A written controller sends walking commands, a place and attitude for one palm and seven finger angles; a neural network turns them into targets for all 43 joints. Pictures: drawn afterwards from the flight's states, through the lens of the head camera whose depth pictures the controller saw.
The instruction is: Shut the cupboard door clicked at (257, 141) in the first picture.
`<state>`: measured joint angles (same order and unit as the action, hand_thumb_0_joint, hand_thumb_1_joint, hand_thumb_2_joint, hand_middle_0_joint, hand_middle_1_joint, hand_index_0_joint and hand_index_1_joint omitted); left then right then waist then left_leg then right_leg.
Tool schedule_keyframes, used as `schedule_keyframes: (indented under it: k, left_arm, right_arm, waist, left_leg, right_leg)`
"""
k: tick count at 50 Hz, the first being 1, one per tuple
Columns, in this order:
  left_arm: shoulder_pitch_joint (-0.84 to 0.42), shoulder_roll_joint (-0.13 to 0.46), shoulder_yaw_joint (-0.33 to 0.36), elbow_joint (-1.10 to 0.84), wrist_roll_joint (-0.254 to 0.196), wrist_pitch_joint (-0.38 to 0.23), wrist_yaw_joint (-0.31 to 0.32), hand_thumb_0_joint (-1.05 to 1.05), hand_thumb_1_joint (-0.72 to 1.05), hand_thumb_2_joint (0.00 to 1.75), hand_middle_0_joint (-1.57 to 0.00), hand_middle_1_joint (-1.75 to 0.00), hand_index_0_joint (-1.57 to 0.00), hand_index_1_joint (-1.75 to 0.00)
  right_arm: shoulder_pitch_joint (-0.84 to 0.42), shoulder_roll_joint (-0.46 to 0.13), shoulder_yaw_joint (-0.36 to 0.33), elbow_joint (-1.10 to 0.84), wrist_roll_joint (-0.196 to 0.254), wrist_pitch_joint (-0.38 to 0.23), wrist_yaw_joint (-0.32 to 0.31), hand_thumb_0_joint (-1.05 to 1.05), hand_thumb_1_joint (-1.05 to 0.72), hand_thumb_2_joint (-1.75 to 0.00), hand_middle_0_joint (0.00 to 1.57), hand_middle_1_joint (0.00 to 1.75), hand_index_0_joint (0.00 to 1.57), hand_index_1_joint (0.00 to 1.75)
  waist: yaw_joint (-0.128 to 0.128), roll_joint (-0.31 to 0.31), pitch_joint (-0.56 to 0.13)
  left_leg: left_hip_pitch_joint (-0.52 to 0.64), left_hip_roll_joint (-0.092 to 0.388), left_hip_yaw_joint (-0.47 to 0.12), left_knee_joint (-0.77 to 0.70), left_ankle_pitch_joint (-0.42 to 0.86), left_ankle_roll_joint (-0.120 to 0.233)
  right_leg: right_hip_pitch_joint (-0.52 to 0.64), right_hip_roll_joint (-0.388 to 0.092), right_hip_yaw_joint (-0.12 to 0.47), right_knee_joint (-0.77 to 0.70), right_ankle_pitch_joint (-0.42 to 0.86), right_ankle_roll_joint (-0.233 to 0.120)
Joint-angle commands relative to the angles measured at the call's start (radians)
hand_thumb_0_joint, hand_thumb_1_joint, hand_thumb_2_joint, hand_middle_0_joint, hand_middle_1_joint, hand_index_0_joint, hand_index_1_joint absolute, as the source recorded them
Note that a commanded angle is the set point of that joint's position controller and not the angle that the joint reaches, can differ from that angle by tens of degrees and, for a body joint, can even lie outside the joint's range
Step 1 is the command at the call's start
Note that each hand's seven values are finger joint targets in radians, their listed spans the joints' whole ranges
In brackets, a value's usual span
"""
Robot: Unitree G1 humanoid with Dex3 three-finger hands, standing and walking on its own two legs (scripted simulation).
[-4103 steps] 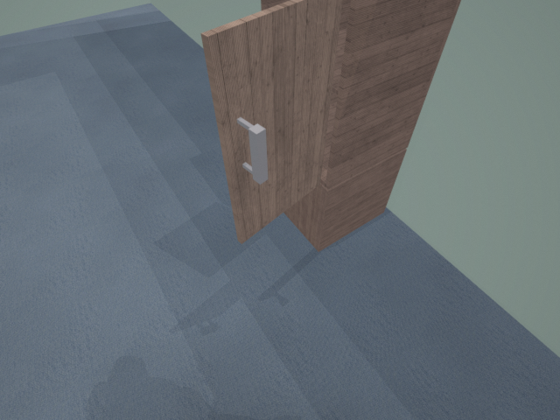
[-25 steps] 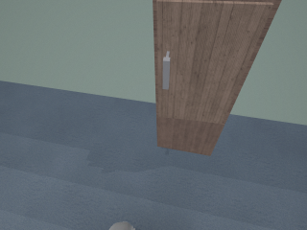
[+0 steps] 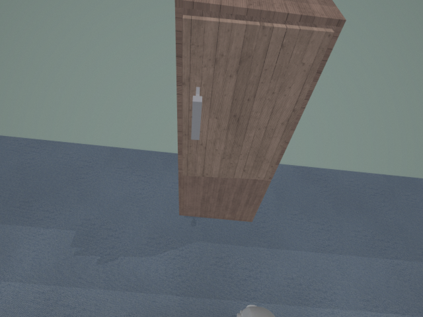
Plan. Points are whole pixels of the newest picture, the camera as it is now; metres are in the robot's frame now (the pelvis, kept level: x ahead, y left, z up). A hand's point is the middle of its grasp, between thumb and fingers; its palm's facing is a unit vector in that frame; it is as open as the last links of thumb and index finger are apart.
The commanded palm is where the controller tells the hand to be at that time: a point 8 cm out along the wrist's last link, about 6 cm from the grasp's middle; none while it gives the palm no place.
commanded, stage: take the last steps up to it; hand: left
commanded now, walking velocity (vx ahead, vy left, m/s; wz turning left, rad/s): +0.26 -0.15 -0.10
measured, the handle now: (196, 113) +0.63 +0.07 -0.01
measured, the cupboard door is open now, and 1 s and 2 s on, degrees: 4 4 4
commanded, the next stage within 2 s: come to a stop and stand still in 0.36 s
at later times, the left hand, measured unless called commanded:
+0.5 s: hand (182, 298) +0.19 +0.06 -0.18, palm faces +0.03 -0.98 -0.20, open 7.2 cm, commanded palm none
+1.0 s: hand (176, 299) +0.19 +0.08 -0.19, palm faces +0.02 -0.97 -0.25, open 7.4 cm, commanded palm none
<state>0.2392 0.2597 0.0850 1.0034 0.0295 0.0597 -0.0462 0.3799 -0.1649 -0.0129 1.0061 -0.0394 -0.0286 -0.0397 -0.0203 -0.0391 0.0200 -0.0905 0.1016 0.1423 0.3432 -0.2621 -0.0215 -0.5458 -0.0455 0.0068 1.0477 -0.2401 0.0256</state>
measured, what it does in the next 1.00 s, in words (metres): walks ahead: right foot, then left foot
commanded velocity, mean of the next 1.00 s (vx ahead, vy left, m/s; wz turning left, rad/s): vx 0.00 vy -0.01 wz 0.02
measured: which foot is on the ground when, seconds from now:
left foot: down 0.00-0.20, up 0.22-0.58, down 0.60-1.00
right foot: up 0.00-0.18, down 0.20-1.00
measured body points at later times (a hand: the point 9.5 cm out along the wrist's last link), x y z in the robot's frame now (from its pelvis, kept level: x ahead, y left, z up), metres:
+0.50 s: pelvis +0.14 -0.12 -0.01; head +0.16 -0.12 +0.44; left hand +0.19 +0.11 -0.16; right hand +0.19 -0.35 -0.16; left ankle +0.17 -0.01 -0.71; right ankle +0.11 -0.18 -0.75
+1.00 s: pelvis +0.17 -0.12 -0.02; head +0.20 -0.12 +0.43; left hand +0.19 +0.13 -0.17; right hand +0.21 -0.36 -0.17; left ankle +0.21 -0.02 -0.75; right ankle +0.11 -0.18 -0.75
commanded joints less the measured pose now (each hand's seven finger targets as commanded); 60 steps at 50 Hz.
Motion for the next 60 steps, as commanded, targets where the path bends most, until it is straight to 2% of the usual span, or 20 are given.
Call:
schedule_keyframes:
  k: [1,5,7,8,9,10,11,12,15,17,23,26,28,30,34,39,45,51,57,60]
  left_arm:
    - [-0.170,-0.005,-0.015,-0.115,-0.001,-0.033,-0.018,0.00,0.90,0.90,-0.20,-0.30,-0.20,-0.30]
    - [-0.166,-0.001,-0.016,-0.104,-0.005,-0.048,-0.019,0.00,0.90,0.90,-0.20,-0.30,-0.20,-0.30]
    - [-0.057,0.028,-0.005,-0.066,-0.006,-0.060,-0.013,0.00,0.90,0.90,-0.20,-0.30,-0.20,-0.30]
    - [0.082,0.060,0.006,-0.017,-0.002,-0.071,-0.006,0.00,0.90,0.90,-0.20,-0.30,-0.20,-0.30]
    - [0.226,0.154,0.027,0.028,0.004,-0.087,0.011,0.00,0.90,0.90,-0.20,-0.30,-0.20,-0.30]
    - [0.272,0.217,0.034,0.051,-0.007,-0.092,0.026,0.00,0.90,0.90,-0.20,-0.30,-0.20,-0.30]
    - [0.223,0.203,0.026,0.038,-0.018,-0.086,0.036,0.00,0.90,0.90,-0.20,-0.30,-0.20,-0.30]
    - [0.140,0.151,0.020,0.029,-0.014,-0.088,0.047,0.00,0.90,0.90,-0.20,-0.30,-0.20,-0.30]
    - [-0.018,0.031,-0.024,-0.008,-0.017,-0.101,0.055,0.00,0.90,0.90,-0.20,-0.30,-0.20,-0.30]
    - [-0.026,0.012,-0.034,-0.001,-0.014,-0.115,0.059,0.00,0.90,0.90,-0.20,-0.30,-0.20,-0.30]
    - [0.023,-0.008,-0.045,0.032,-0.013,-0.128,0.062,0.00,0.90,0.90,-0.20,-0.30,-0.20,-0.30]
    - [0.036,-0.010,-0.053,0.047,-0.015,-0.126,0.073,0.00,0.90,0.90,-0.20,-0.30,-0.20,-0.30]
    - [0.047,0.001,-0.054,0.058,-0.023,-0.118,0.084,0.00,0.90,0.90,-0.20,-0.30,-0.20,-0.30]
    - [0.078,-0.001,-0.053,0.059,-0.034,-0.101,0.098,0.00,0.90,0.90,-0.20,-0.30,-0.20,-0.30]
    - [0.104,0.007,-0.051,0.049,-0.021,-0.064,0.114,0.00,0.90,0.90,-0.20,-0.30,-0.20,-0.30]
    - [0.104,0.005,-0.044,0.017,-0.015,-0.050,0.108,0.00,0.90,0.90,-0.20,-0.30,-0.20,-0.30]
    - [0.083,0.027,-0.036,-0.012,-0.011,-0.044,0.102,0.00,0.90,0.90,-0.20,-0.30,-0.20,-0.30]
    - [0.050,0.020,-0.050,0.000,-0.021,-0.044,0.095,0.00,0.90,0.90,-0.20,-0.30,-0.20,-0.30]
    - [0.054,0.011,-0.062,0.048,-0.022,-0.048,0.085,0.00,0.90,0.90,-0.20,-0.30,-0.20,-0.30]
    - [0.055,0.006,-0.066,0.060,-0.025,-0.054,0.081,0.00,0.90,0.90,-0.20,-0.30,-0.20,-0.30]
  right_arm:
    - [0.095,-0.202,-0.057,-0.007,-0.001,-0.018,-0.004,0.00,-0.90,-0.90,0.20,0.30,0.20,0.30]
    - [0.060,-0.225,-0.069,0.004,-0.005,-0.014,0.003,0.00,-0.90,-0.90,0.20,0.30,0.20,0.30]
    - [0.025,-0.231,-0.071,0.004,0.003,-0.008,0.006,0.00,-0.90,-0.90,0.20,0.30,0.20,0.30]
    - [0.013,-0.215,-0.066,0.006,0.009,-0.010,0.013,0.00,-0.90,-0.90,0.20,0.30,0.20,0.30]
    - [0.017,-0.153,-0.053,-0.006,0.025,-0.013,0.025,0.00,-0.90,-0.90,0.20,0.30,0.20,0.30]
    - [0.010,-0.091,-0.037,-0.037,0.032,-0.011,0.021,0.00,-0.90,-0.90,0.20,0.30,0.20,0.30]
    - [-0.020,-0.120,-0.044,-0.042,0.031,-0.002,0.020,0.00,-0.90,-0.90,0.20,0.30,0.20,0.30]
    - [-0.021,-0.106,-0.051,-0.031,0.029,0.006,0.020,0.00,-0.90,-0.90,0.20,0.30,0.20,0.30]
    - [-0.001,-0.086,-0.045,0.011,0.015,0.013,0.024,0.00,-0.90,-0.90,0.20,0.30,0.20,0.30]
    - [0.034,-0.049,-0.039,0.024,0.012,0.023,0.030,0.00,-0.90,-0.90,0.20,0.30,0.20,0.30]
    - [-0.071,-0.039,-0.032,-0.007,0.014,0.027,0.034,0.00,-0.90,-0.90,0.20,0.30,0.20,0.30]
    - [-0.108,-0.029,-0.010,-0.001,0.023,0.021,0.023,0.00,-0.90,-0.90,0.20,0.30,0.20,0.30]
    - [-0.091,-0.044,-0.004,0.016,0.027,0.020,0.016,0.00,-0.90,-0.90,0.20,0.30,0.20,0.30]
    - [-0.074,-0.107,-0.010,0.018,0.028,0.017,0.001,0.00,-0.90,-0.90,0.20,0.30,0.20,0.30]
    - [-0.102,-0.129,-0.023,-0.004,0.032,0.045,-0.017,0.00,-0.90,-0.90,0.20,0.30,0.20,0.30]
    - [-0.133,-0.157,-0.043,-0.044,0.029,0.060,-0.014,0.00,-0.90,-0.90,0.20,0.30,0.20,0.30]
    - [-0.140,-0.121,-0.040,-0.040,0.029,0.064,-0.008,0.00,-0.90,-0.90,0.20,0.30,0.20,0.30]
    - [-0.143,-0.114,-0.017,0.003,0.027,0.054,0.002,0.00,-0.90,-0.90,0.20,0.30,0.20,0.30]
    - [-0.122,-0.099,-0.001,0.055,0.027,0.049,0.009,0.00,-0.90,-0.90,0.20,0.30,0.20,0.30]
    - [-0.097,-0.100,0.001,0.072,0.024,0.046,0.011,0.00,-0.90,-0.90,0.20,0.30,0.20,0.30]
  waist:
    - [-0.046,0.217,0.095]
    - [-0.034,0.247,0.071]
    - [0.027,0.198,0.027]
    - [0.093,0.107,-0.035]
    - [0.151,-0.112,-0.139]
    - [0.142,-0.309,-0.175]
    - [0.128,-0.197,-0.109]
    - [0.083,-0.201,-0.072]
    - [-0.002,-0.071,-0.017]
    - [-0.032,-0.044,-0.019]
    - [-0.013,-0.038,0.031]
    - [0.001,0.014,0.003]
    - [-0.003,0.030,-0.028]
    - [0.007,0.063,-0.071]
    - [0.009,0.149,-0.043]
    - [0.017,0.055,-0.089]
    - [0.018,-0.080,-0.109]
    - [0.021,0.039,0.015]
    - [0.028,0.052,0.135]
    - [0.021,0.045,0.116]
  left_leg:
    - [0.047,0.245,-0.134,-0.142,0.187,0.143]
    - [-0.005,0.243,-0.099,-0.083,0.210,0.130]
    - [-0.097,0.216,-0.067,0.037,0.253,0.095]
    - [-0.159,0.140,-0.001,0.194,0.260,0.060]
    - [-0.349,0.044,0.069,0.457,0.037,0.025]
    - [-0.493,-0.067,0.005,0.724,-0.403,0.014]
    - [-0.517,-0.033,-0.097,0.838,-0.359,0.034]
    - [-0.514,-0.004,-0.121,0.870,-0.277,0.034]
    - [-0.429,0.033,-0.124,0.816,-0.125,0.011]
    - [-0.380,0.018,-0.101,0.731,-0.085,-0.001]
    - [-0.381,0.005,-0.083,0.490,-0.058,-0.003]
    - [-0.290,-0.019,-0.096,0.291,-0.030,-0.007]
    - [-0.167,-0.040,-0.107,0.156,0.201,0.004]
    - [-0.027,0.047,-0.158,0.177,0.697,0.060]
    - [0.004,0.092,-0.191,0.204,0.811,0.109]
    - [-0.016,0.099,-0.222,0.180,0.666,0.108]
    - [-0.107,0.004,-0.148,0.244,0.361,0.056]
    - [-0.109,0.041,-0.221,0.094,0.277,0.073]
    - [-0.170,0.023,-0.227,-0.028,0.033,0.057]
    - [-0.143,0.010,-0.217,-0.042,0.004,0.048]
  right_leg:
    - [-0.115,-0.033,-0.038,-0.181,0.005,-0.002]
    - [0.075,-0.005,-0.087,-0.380,-0.029,-0.031]
    - [0.316,0.032,-0.104,-0.516,0.020,-0.051]
    - [0.497,0.045,-0.099,-0.585,0.059,-0.064]
    - [0.729,-0.145,0.117,-0.669,-0.034,-0.119]
    - [0.752,-0.329,0.398,-0.765,0.043,-0.192]
    - [0.637,-0.335,0.380,-0.819,0.030,-0.216]
    - [0.564,-0.302,0.327,-0.830,0.043,-0.203]
    - [0.409,-0.218,0.087,-0.804,0.259,-0.202]
    - [0.377,-0.187,0.004,-0.804,0.377,-0.196]
    - [0.400,-0.210,0.036,-0.837,0.400,-0.243]
    - [0.467,-0.213,0.036,-0.744,0.684,-0.211]
    - [0.467,-0.174,0.018,-0.655,0.785,-0.135]
    - [0.412,-0.124,-0.005,-0.607,0.671,-0.036]
    - [0.359,-0.101,-0.008,-0.602,0.458,-0.026]
    - [0.373,-0.086,0.013,-0.578,0.352,-0.068]
    - [0.445,-0.171,0.079,-0.589,0.571,-0.132]
    - [0.369,-0.102,0.045,-0.658,0.171,-0.102]
    - [0.372,-0.092,0.062,-0.786,-0.101,-0.089]
    - [0.358,-0.094,0.070,-0.808,-0.134,-0.092]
